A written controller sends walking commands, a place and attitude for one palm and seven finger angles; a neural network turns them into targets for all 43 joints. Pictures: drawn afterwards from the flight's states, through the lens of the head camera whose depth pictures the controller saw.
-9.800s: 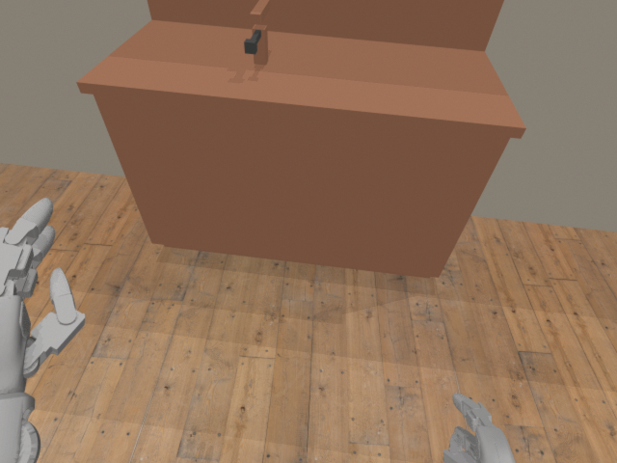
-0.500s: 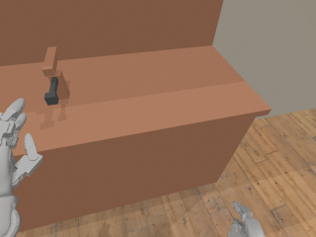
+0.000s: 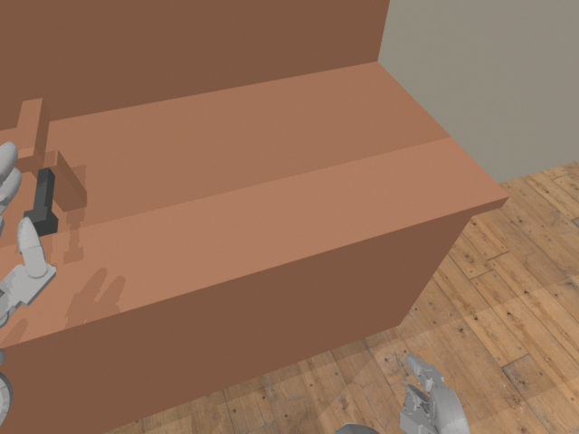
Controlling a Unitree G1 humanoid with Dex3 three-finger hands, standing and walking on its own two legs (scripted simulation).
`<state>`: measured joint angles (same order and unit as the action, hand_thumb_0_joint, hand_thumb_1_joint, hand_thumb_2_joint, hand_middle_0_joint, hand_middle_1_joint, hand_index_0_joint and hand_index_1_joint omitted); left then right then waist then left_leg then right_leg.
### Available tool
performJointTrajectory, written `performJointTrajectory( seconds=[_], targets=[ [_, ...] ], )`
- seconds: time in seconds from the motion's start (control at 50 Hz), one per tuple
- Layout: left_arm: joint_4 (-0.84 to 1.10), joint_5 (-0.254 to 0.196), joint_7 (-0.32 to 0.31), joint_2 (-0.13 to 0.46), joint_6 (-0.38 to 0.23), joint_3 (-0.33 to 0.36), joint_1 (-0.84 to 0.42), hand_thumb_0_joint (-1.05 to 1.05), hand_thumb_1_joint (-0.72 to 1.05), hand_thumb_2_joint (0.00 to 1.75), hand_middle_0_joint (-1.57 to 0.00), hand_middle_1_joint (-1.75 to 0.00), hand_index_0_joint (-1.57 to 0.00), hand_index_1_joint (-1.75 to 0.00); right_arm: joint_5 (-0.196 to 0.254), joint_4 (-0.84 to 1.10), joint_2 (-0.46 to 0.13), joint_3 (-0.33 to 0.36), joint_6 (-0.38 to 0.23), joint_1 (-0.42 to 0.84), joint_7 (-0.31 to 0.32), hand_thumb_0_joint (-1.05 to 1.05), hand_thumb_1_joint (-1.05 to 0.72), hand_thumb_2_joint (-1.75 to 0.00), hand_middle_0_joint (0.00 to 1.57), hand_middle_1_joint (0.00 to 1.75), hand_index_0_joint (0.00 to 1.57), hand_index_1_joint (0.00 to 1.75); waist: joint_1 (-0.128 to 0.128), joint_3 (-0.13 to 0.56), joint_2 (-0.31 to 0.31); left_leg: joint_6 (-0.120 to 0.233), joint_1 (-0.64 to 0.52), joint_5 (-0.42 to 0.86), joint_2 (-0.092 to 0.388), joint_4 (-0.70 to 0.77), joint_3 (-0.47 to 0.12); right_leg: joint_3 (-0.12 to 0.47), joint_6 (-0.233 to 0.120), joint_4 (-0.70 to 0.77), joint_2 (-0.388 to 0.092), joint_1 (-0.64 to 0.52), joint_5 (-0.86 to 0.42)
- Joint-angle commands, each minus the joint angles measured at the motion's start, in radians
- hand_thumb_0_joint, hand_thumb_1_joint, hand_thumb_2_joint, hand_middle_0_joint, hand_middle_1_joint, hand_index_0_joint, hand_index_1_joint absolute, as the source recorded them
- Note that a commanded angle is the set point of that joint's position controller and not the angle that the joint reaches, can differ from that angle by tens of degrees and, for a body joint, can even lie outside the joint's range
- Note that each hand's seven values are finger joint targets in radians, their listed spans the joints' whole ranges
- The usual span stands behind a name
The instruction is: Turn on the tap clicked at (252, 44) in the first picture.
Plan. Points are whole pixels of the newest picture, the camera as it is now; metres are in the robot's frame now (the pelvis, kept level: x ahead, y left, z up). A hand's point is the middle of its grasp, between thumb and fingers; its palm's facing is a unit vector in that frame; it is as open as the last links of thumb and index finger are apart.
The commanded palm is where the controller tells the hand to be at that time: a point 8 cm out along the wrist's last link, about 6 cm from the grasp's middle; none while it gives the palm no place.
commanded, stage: come to a stop and stand still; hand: left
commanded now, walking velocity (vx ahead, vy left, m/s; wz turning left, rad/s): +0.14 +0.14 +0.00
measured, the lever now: (40, 222) +0.34 +0.36 +0.10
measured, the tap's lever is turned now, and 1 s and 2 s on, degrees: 0 0 0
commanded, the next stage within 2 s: look again from close up in 1.56 s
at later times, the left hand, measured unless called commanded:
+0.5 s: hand (61, 210) +0.29 +0.26 +0.19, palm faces +0.40 -0.82 -0.41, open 7.4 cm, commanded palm +0.23 +0.30 +0.19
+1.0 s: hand (51, 251) +0.26 +0.26 +0.17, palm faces +0.24 -0.91 -0.34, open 7.4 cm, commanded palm +0.20 +0.33 +0.19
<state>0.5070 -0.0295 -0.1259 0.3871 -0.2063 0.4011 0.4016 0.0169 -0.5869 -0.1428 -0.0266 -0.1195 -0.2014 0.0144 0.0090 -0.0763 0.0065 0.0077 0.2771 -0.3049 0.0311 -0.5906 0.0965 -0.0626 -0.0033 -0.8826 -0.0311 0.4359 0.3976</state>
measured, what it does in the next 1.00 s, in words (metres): steps on the spot: right foot, then left foot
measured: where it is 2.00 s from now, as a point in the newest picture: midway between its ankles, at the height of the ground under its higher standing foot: outside the picture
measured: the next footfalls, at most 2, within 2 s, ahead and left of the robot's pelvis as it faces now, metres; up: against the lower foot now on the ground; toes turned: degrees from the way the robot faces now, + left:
right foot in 0.04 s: +0.02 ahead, -0.06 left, +0.00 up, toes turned -4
left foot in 0.30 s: +0.08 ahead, +0.14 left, +0.00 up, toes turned -3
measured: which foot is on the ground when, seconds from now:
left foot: down 0.00-0.04, up 0.06-0.28, down 0.30-1.00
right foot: up 0.00-0.02, down 0.04-1.00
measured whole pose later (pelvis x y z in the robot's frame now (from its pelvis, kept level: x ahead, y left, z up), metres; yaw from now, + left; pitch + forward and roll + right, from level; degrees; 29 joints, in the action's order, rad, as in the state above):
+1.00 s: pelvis +0.03 +0.06 +0.01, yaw -3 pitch -2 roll -1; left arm 0.52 -0.03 -0.08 0.35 -0.22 0.29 0.43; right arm 0.02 -0.56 -0.22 0.02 -0.15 -0.19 0.01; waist -0.01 -0.08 0.03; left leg 0.04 0.30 -0.18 0.01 -0.52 0.07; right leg 0.01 0.01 -0.49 0.00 0.23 0.23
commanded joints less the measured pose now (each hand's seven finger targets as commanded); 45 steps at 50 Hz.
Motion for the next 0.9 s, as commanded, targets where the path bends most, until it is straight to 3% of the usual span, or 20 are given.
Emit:
performJointTrajectory(
  seconds=[0.0, 0.02, 0.04, 0.08, 0.12, 0.18, 0.24, 0.26, 0.3, 0.36, 0.46, 0.54, 0.68, 0.7, 0.72, 0.74, 0.76, 0.78, 0.82, 0.88],
  targets=[
    [0.132, -0.005, -0.025, 0.17, -0.043, 0.123, 0.076, 0.0, 0.9, 0.9, -0.2, -0.3, -0.2, -0.3, 0.001, 0.141, -0.162, 0.062, -0.037, 0.058, 0.017, 0.0, -0.9, -0.9, 0.2, 0.3, 0.2, 0.3, 0.013, 0.201, 0.068, 0.062, 0.197, -0.045, 0.067, -0.145, -0.031, 0.106, -0.034, 0.462, -0.068, -0.412, -0.094],
    [0.122, -0.002, -0.025, 0.202, -0.034, 0.145, 0.055, 0.0, 0.9, 0.9, -0.2, -0.3, -0.2, -0.3, -0.001, 0.15, -0.149, 0.067, -0.027, 0.069, 0.015, 0.0, -0.9, -0.9, 0.2, 0.3, 0.2, 0.3, 0.007, 0.187, 0.324, 0.014, 0.372, -0.169, -0.03, -0.409, 0.015, 0.512, -0.135, 0.576, -0.289, -0.449, -0.077],
    [0.133, -0.013, -0.026, 0.214, -0.032, 0.17, 0.014, 0.0, 0.9, 0.9, -0.2, -0.3, -0.2, -0.3, -0.008, 0.153, -0.165, 0.067, -0.022, 0.071, 0.011, 0.0, -0.9, -0.9, 0.2, 0.3, 0.2, 0.3, 0.014, 0.153, 0.309, -0.015, 0.434, -0.197, -0.012, -0.582, -0.077, 0.619, -0.199, 0.627, -0.393, -0.4, -0.106],
    [0.133, -0.022, -0.019, 0.193, -0.028, 0.143, -0.021, 0.0, 0.9, 0.9, -0.2, -0.3, -0.2, -0.3, 0.0, 0.119, -0.176, 0.068, -0.017, 0.062, 0.0, 0.0, -0.9, -0.9, 0.2, 0.3, 0.2, 0.3, -0.006, 0.135, 0.166, -0.028, 0.407, -0.163, 0.017, -0.61, -0.128, 0.525, -0.202, 0.592, -0.348, -0.341, -0.204],
    [0.125, -0.02, -0.023, 0.17, -0.043, 0.129, 0.03, 0.0, 0.9, 0.9, -0.2, -0.3, -0.2, -0.3, 0.003, 0.119, -0.164, 0.056, -0.019, 0.083, 0.007, 0.0, -0.9, -0.9, 0.2, 0.3, 0.2, 0.3, 0.001, 0.121, 0.137, -0.033, 0.362, -0.121, 0.045, -0.495, -0.124, 0.341, -0.185, 0.485, -0.303, -0.368, -0.636],
    [0.185, -0.009, -0.046, 0.174, -0.06, 0.123, 0.024, 0.0, 0.9, 0.9, -0.2, -0.3, -0.2, -0.3, -0.01, 0.12, -0.136, 0.041, -0.027, 0.122, 0.028, 0.0, -0.9, -0.9, 0.2, 0.3, 0.2, 0.3, 0.015, 0.192, 0.141, -0.015, 0.121, -0.039, 0.0, -0.111, -0.025, 0.141, -0.118, 0.384, -0.205, -0.376, -0.814],
    [0.252, -0.009, -0.058, 0.157, -0.052, 0.087, -0.017, 0.0, 0.9, 0.9, -0.2, -0.3, -0.2, -0.3, -0.012, 0.126, -0.141, 0.058, -0.046, 0.092, 0.045, 0.0, -0.9, -0.9, 0.2, 0.3, 0.2, 0.3, 0.003, 0.239, 0.049, -0.015, -0.109, 0.334, -0.033, 0.127, -0.002, 0.076, -0.035, 0.302, -0.117, -0.335, -0.685],
    [0.304, -0.01, -0.06, 0.159, -0.052, 0.077, -0.04, 0.0, 0.9, 0.9, -0.2, -0.3, -0.2, -0.3, -0.008, 0.138, -0.163, 0.074, -0.051, 0.095, 0.05, 0.0, -0.9, -0.9, 0.2, 0.3, 0.2, 0.3, 0.012, 0.259, -0.024, 0.01, -0.197, 0.535, 0.05, 0.12, -0.086, 0.067, -0.003, 0.258, -0.079, -0.263, -0.564],
    [0.331, -0.004, -0.059, 0.17, -0.057, 0.087, -0.03, 0.0, 0.9, 0.9, -0.2, -0.3, -0.2, -0.3, -0.002, 0.151, -0.185, 0.092, -0.058, 0.087, 0.051, 0.0, -0.9, -0.9, 0.2, 0.3, 0.2, 0.3, 0.024, 0.259, -0.175, 0.095, -0.248, 0.668, 0.218, 0.166, -0.261, 0.05, 0.012, 0.153, -0.007, -0.136, 0.015],
    [0.298, 0.005, -0.054, 0.192, -0.05, 0.112, -0.044, 0.0, 0.9, 0.9, -0.2, -0.3, -0.2, -0.3, -0.027, 0.141, -0.17, 0.073, -0.068, 0.088, 0.039, 0.0, -0.9, -0.9, 0.2, 0.3, 0.2, 0.3, 0.011, 0.174, -0.303, 0.1, -0.151, 0.691, 0.229, 0.233, -0.292, 0.044, 0.0, 0.181, 0.018, -0.149, 0.051],
    [0.25, -0.005, -0.035, 0.155, -0.039, 0.103, 0.057, 0.0, 0.9, 0.9, -0.2, -0.3, -0.2, -0.3, -0.012, 0.155, -0.174, 0.068, -0.066, 0.07, 0.018, 0.0, -0.9, -0.9, 0.2, 0.3, 0.2, 0.3, 0.011, 0.245, -0.166, 0.027, -0.117, 0.563, 0.152, 0.103, -0.153, 0.061, -0.007, 0.473, 0.012, -0.315, -0.343],
    [0.153, -0.036, -0.025, 0.115, 0.004, 0.07, 0.092, 0.0, 0.9, 0.9, -0.2, -0.3, -0.2, -0.3, -0.003, 0.156, -0.161, 0.058, -0.037, 0.071, 0.026, 0.0, -0.9, -0.9, 0.2, 0.3, 0.2, 0.3, -0.003, 0.213, 0.064, -0.027, -0.054, 0.294, 0.042, 0.028, -0.082, 0.196, -0.055, 0.513, -0.103, -0.283, -0.603],
    [0.188, -0.03, -0.028, 0.154, 0.03, 0.046, -0.087, 0.0, 0.9, 0.9, -0.2, -0.3, -0.2, -0.3, -0.005, 0.144, -0.162, 0.04, -0.02, 0.13, 0.065, 0.0, -0.9, -0.9, 0.2, 0.3, 0.2, 0.3, 0.005, 0.189, 0.006, 0.004, -0.132, 0.233, 0.063, 0.145, -0.092, 0.142, -0.003, 0.538, -0.052, -0.235, -0.382],
    [0.298, 0.112, -0.013, 0.893, -0.075, 0.598, -1.005, 0.0, 0.9, 0.9, -0.2, -0.3, -0.2, -0.3, -0.052, 0.126, -0.196, 0.098, -0.07, -0.039, 0.067, 0.0, -0.9, -0.9, 0.2, 0.3, 0.2, 0.3, 0.04, -0.041, 0.251, 0.017, 0.042, 0.212, 0.035, -0.034, -0.035, 0.227, 0.089, 0.701, -0.087, -0.056, -0.591],
    [-0.214, 0.039, 0.037, 0.307, -0.03, 0.192, -0.477, 0.0, 0.9, 0.9, -0.2, -0.3, -0.2, -0.3, -0.022, 0.077, -0.1, 0.052, -0.072, 0.042, 0.051, 0.0, -0.9, -0.9, 0.2, 0.3, 0.2, 0.3, 0.032, 0.138, 0.244, 0.017, -0.04, 0.189, -0.082, 0.011, -0.068, 0.257, -0.031, 0.571, -0.132, -0.16, -0.69],
    [-0.093, -0.004, 0.028, 0.214, -0.036, 0.12, -0.256, 0.0, 0.9, 0.9, -0.2, -0.3, -0.2, -0.3, -0.002, 0.154, -0.147, 0.079, -0.078, 0.068, 0.042, 0.0, -0.9, -0.9, 0.2, 0.3, 0.2, 0.3, 0.059, 0.104, 0.146, 0.005, -0.058, 0.197, -0.019, 0.046, -0.049, 0.275, 0.017, 0.558, -0.138, -0.227, -0.796],
    [-0.076, -0.007, 0.029, 0.136, -0.038, 0.034, -0.252, 0.0, 0.9, 0.9, -0.2, -0.3, -0.2, -0.3, 0.002, 0.149, -0.179, 0.085, -0.087, 0.052, 0.038, 0.0, -0.9, -0.9, 0.2, 0.3, 0.2, 0.3, 0.047, 0.167, 0.044, 0.018, -0.087, 0.222, -0.014, 0.133, -0.059, 0.231, 0.009, 0.495, -0.123, -0.31, -0.732],
    [0.043, -0.022, 0.031, 0.03, -0.06, -0.073, -0.239, 0.0, 0.9, 0.9, -0.2, -0.3, -0.2, -0.3, 0.009, 0.149, -0.17, 0.076, -0.097, 0.096, 0.023, 0.0, -0.9, -0.9, 0.2, 0.3, 0.2, 0.3, 0.039, 0.259, -0.201, 0.042, -0.204, 0.35, 0.01, 0.156, -0.067, 0.186, 0.018, 0.424, -0.082, -0.303, -0.617],
    [0.178, -0.016, 0.018, 0.06, -0.073, -0.07, -0.211, 0.0, 0.9, 0.9, -0.2, -0.3, -0.2, -0.3, 0.001, 0.154, -0.194, 0.089, -0.104, 0.082, -0.007, 0.0, -0.9, -0.9, 0.2, 0.3, 0.2, 0.3, 0.045, 0.292, -0.239, 0.06, -0.194, 0.433, 0.086, 0.143, -0.138, 0.153, 0.029, 0.388, -0.038, -0.278, -0.377],
    [0.214, -0.013, 0.0, 0.139, -0.068, 0.018, -0.015, 0.0, 0.9, 0.9, -0.2, -0.3, -0.2, -0.3, 0.005, 0.173, -0.177, 0.071, -0.103, 0.113, -0.02, 0.0, -0.9, -0.9, 0.2, 0.3, 0.2, 0.3, 0.047, 0.233, -0.068, 0.046, -0.051, 0.149, 0.078, 0.188, -0.156, 0.127, -0.003, 0.439, -0.024, -0.304, -0.196]
  ],
)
